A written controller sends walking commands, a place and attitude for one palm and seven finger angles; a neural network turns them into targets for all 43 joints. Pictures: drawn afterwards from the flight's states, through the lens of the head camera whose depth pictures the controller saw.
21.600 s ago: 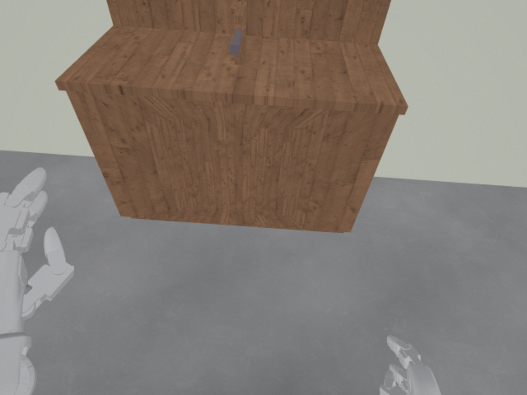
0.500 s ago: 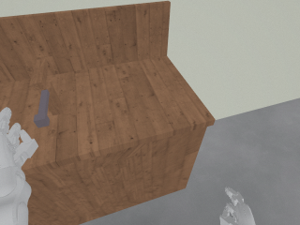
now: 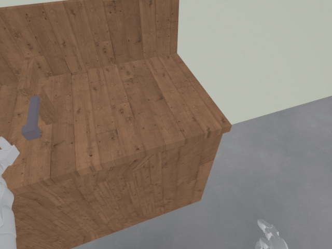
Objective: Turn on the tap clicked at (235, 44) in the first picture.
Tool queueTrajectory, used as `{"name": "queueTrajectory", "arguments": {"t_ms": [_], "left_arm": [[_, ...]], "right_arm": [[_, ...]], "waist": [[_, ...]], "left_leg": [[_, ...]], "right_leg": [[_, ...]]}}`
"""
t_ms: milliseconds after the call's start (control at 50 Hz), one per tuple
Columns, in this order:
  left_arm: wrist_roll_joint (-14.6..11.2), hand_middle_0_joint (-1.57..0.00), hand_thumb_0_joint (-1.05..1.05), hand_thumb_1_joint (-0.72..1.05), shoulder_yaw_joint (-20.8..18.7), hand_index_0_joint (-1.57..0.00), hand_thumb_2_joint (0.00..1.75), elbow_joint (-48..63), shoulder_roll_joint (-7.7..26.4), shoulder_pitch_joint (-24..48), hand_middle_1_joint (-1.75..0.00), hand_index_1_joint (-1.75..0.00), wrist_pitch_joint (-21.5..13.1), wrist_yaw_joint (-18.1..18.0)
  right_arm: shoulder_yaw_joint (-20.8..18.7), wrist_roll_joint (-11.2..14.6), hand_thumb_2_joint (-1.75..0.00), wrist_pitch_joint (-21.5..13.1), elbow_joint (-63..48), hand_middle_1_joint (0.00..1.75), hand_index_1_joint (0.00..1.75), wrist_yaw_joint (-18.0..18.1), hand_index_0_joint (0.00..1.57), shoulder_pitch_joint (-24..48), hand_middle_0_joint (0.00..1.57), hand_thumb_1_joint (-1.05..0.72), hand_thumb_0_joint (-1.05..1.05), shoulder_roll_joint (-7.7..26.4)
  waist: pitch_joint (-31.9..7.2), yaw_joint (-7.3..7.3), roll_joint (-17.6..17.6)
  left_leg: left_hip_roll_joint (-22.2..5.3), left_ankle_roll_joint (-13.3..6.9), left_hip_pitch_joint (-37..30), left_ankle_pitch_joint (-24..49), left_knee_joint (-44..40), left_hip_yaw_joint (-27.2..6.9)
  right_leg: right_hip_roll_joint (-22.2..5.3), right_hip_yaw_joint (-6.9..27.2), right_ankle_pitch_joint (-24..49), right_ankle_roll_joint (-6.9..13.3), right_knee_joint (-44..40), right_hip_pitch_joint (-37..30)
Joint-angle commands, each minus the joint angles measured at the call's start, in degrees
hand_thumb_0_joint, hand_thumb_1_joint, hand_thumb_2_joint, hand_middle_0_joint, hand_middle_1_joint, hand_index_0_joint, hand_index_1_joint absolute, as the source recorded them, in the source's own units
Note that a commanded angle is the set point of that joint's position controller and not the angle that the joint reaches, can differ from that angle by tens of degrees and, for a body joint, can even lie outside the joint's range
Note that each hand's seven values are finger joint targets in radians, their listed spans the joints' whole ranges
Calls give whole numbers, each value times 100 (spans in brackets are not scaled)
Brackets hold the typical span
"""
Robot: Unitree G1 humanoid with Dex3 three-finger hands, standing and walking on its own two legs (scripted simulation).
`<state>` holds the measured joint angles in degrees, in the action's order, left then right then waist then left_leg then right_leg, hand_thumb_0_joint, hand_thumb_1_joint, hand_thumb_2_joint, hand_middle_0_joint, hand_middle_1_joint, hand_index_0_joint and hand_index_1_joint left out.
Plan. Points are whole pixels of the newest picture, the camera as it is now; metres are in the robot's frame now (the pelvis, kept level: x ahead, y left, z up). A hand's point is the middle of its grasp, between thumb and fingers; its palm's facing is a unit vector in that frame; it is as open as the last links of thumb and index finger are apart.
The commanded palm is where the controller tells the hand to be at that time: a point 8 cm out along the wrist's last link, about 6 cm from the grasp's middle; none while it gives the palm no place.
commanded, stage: reach beside the lever's end, fingers flat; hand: left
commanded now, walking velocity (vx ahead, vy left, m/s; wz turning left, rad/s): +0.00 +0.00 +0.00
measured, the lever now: (31, 131) +0.33 +0.36 +0.11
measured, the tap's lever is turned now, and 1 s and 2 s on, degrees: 0 0 17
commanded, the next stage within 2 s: push the lever round in 0.66 s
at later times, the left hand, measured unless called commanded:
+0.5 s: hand (16, 141) +0.31 +0.39 +0.09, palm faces +0.64 -0.76 -0.11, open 7.8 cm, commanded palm +0.26 +0.42 +0.11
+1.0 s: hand (20, 139) +0.31 +0.37 +0.10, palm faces +0.63 -0.77 -0.08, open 7.8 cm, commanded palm +0.26 +0.39 +0.11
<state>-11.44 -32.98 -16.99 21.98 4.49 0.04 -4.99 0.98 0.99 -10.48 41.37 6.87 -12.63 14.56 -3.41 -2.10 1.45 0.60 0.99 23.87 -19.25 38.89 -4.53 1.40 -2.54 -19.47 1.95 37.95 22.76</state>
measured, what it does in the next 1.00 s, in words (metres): stands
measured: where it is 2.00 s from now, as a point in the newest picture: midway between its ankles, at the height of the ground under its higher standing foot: outside the picture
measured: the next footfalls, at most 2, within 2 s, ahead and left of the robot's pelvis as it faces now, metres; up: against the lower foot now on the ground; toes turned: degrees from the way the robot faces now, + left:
none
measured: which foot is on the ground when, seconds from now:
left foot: down 0.00-1.00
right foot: down 0.00-1.00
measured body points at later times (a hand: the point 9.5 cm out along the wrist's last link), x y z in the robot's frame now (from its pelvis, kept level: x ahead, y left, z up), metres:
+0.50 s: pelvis +0.00 +0.01 +0.00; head +0.03 +0.01 +0.45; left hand +0.27 +0.43 +0.10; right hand +0.11 -0.26 -0.11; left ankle +0.01 +0.13 -0.72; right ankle +0.00 -0.10 -0.72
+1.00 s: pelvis +0.01 +0.02 +0.00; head +0.04 +0.02 +0.45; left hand +0.27 +0.41 +0.11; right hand +0.17 -0.22 -0.10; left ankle +0.01 +0.13 -0.72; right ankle +0.00 -0.10 -0.72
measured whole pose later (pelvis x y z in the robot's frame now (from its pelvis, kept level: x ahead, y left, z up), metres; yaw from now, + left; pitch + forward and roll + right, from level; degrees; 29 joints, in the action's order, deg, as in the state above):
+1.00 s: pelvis +0.01 +0.02 +0.00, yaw +0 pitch +7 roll -2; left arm -9.8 -31.9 -20.5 21.4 8.7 -4.9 -4.1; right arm 1.2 0.6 -9.3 39.0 5.7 -12.9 13.7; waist -4.3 -1.9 1.2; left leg 1.2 -0.2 27.2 -20.9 41.6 -4.3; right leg 0.9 -2.4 -20.0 0.6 38.4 25.0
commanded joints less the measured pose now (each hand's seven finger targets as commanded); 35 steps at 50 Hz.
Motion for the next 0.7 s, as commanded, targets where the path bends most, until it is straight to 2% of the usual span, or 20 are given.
{"name": "queueTrajectory", "arguments": {"t_ms": [0,40,100,140,160,180,200,240,280,300,340,380,420,480,500,540,580,600,620,680], "left_arm": [[50,-15,0,90,-550,-15,90,755,2124,1865,-15,-15,-668,161],[28,-15,0,90,-534,-15,90,454,2202,1992,-15,-15,-748,305],[52,-15,0,90,-559,-15,90,113,2433,2291,-15,-15,-823,490],[42,-15,0,90,-547,-15,90,-208,2496,2472,-15,-15,-852,571],[42,-15,0,90,-652,-15,90,-381,2633,2484,-15,-15,-875,591],[63,-15,0,90,-789,-15,90,-462,2798,2528,-15,-15,-937,590],[75,-15,0,90,-646,-15,90,-387,2664,2579,-15,-15,-999,607],[72,-15,0,90,-597,-15,90,-235,2544,2326,-15,-15,-1076,594],[99,-15,0,90,-806,-15,90,-377,2748,2209,-15,-15,-1123,546],[68,-15,0,90,-756,-15,90,-387,2611,2055,-15,-15,-1122,540],[12,-15,0,90,-904,-15,90,-454,2671,1855,-15,-15,-1105,527],[16,-15,0,90,-1036,-15,90,-291,2738,1714,-15,-15,-1119,489],[20,-15,0,90,-1041,-15,90,-84,2716,1674,-15,-15,-1121,460],[79,-15,0,90,-939,-15,90,173,2636,1842,-15,-15,-1181,415],[84,-15,0,90,-889,-15,90,297,2574,1817,-15,-15,-1209,420],[55,-15,0,90,-701,-15,90,536,2334,1758,-15,-15,-1255,424],[31,-15,0,90,-571,-15,90,656,2146,1700,-15,-15,-1246,440],[0,-15,0,90,-478,-15,90,581,2059,1797,-15,-15,-1201,454],[-41,-15,0,90,-351,-15,90,640,1879,1764,-15,-15,-1154,480],[-69,-15,0,90,-330,-15,90,513,1828,1683,-15,-15,-934,464]], "right_arm": [[-276,28,-90,-227,-705,30,30,66,20,277,20,-90,0,768],[-283,41,-90,-225,-683,30,30,73,20,196,20,-90,0,801],[-281,65,-90,-195,-654,30,30,87,20,65,20,-90,0,846],[-280,67,-90,-190,-654,30,30,89,20,-14,20,-90,0,876],[-296,61,-90,-175,-652,30,30,94,20,-73,20,-90,0,915],[-302,63,-90,-150,-624,30,30,95,20,-111,20,-90,0,913],[-304,60,-90,-150,-681,30,30,71,20,-132,20,-90,0,896],[-332,44,-90,-149,-749,30,30,17,20,-165,20,-90,0,884],[-347,37,-90,-94,-712,30,30,-8,20,-251,20,-90,0,904],[-347,39,-90,-81,-775,30,30,-32,20,-256,20,-90,0,891],[-368,52,-90,-49,-791,30,30,-55,20,-259,20,-90,0,906],[-374,44,-90,-15,-836,30,30,-73,20,-238,20,-90,0,894],[-381,32,-90,-4,-889,30,30,-95,20,-239,20,-90,0,876],[-367,22,-90,5,-884,30,30,-98,20,-211,20,-90,0,865],[-374,17,-90,-13,-899,30,30,-101,20,-196,20,-90,0,855],[-380,12,-90,-47,-908,30,30,-92,20,-165,20,-90,0,842],[-379,2,-90,-73,-885,30,30,-68,20,-157,20,-90,0,832],[-368,27,-90,-80,-838,30,30,-51,20,-163,20,-90,0,847],[-378,29,-90,-99,-844,30,30,-46,20,-135,20,-90,0,831],[-356,61,-90,-117,-827,30,30,7,20,-81,20,-90,0,852]], "waist": [[-1035,126,395],[-1016,166,357],[-1130,203,528],[-1091,237,419],[-1128,242,168],[-1187,201,292],[-1318,195,397],[-1553,116,642],[-1568,86,467],[-1518,75,390],[-1455,44,264],[-1457,-30,476],[-1471,-23,567],[-1283,68,568],[-1333,60,729],[-1365,94,770],[-1364,107,746],[-1265,175,594],[-1275,157,683],[-1121,132,480]], "left_leg": [[169,-263,-152,1025,-430,234],[175,-283,-77,893,-402,245],[181,-293,-32,890,-357,225],[178,-302,53,754,-349,195],[175,-315,133,738,-333,181],[163,-314,130,811,-310,189],[173,-307,60,856,-332,176],[172,-305,-117,1114,-297,214],[133,-306,-66,1215,-288,172],[138,-301,-3,1220,-313,162],[129,-303,81,1172,-326,183],[137,-308,77,1279,-328,204],[125,-297,-3,1401,-350,194],[88,-303,-41,1356,-361,158],[86,-281,-117,1403,-380,148],[73,-265,-280,1465,-378,130],[39,-250,-394,1559,-372,84],[36,-226,-361,1492,-400,44],[49,-215,-416,1423,-414,53],[43,-199,-330,1278,-482,1]], "right_leg": [[-62,131,1281,-100,-541,-472],[-51,156,1181,-109,-568,-408],[-59,175,1189,-105,-543,-385],[-42,163,1023,-115,-558,-271],[-35,155,1010,-132,-548,-290],[-40,166,1075,-125,-538,-335],[-37,151,1105,-119,-500,-356],[-20,148,1337,-99,-460,-442],[6,115,1398,-92,-440,-499],[5,98,1423,-104,-427,-515],[14,104,1409,-119,-443,-523],[0,123,1490,-106,-437,-604],[17,94,1541,-96,-406,-578],[42,67,1394,-83,-413,-410],[45,63,1379,-67,-393,-400],[67,42,1331,-49,-385,-326],[71,17,1311,-45,-380,-260],[73,-6,1259,-45,-384,-202],[68,-2,1204,-43,-410,-173],[44,-33,1088,-36,-446,-159]]}}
